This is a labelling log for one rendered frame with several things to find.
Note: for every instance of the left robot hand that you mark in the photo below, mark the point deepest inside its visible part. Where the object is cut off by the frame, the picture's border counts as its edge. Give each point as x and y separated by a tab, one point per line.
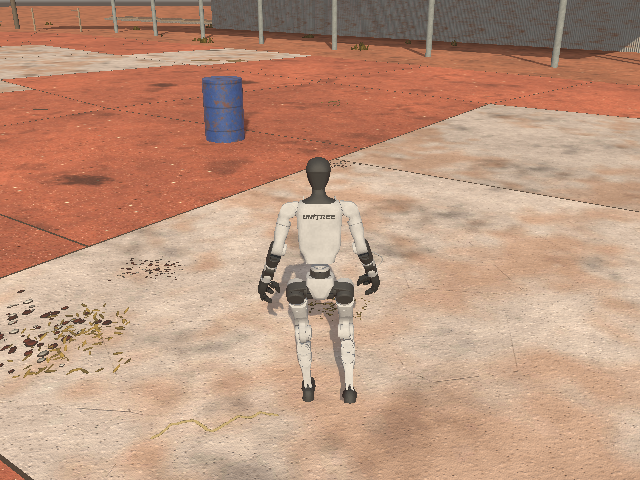
263	287

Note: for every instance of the right robot hand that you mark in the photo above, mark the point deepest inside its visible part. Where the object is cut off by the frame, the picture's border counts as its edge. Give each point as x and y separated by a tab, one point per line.
367	280

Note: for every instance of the robot right thigh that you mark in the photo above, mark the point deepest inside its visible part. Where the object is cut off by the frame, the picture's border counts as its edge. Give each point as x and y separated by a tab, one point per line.
344	296

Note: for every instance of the left robot forearm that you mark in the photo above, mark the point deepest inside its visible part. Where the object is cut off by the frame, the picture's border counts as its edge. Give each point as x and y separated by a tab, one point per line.
270	266

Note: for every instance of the robot left shin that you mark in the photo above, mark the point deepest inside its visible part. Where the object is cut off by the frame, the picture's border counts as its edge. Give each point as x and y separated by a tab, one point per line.
304	357

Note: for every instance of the right robot forearm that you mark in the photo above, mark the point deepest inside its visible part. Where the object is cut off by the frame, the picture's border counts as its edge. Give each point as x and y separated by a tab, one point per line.
368	262

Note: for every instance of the robot right upper arm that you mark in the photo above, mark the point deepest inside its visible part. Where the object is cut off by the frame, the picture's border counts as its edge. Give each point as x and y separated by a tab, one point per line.
350	210

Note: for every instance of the robot left upper arm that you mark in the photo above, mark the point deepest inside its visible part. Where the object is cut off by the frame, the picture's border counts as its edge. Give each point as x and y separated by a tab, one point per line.
287	211

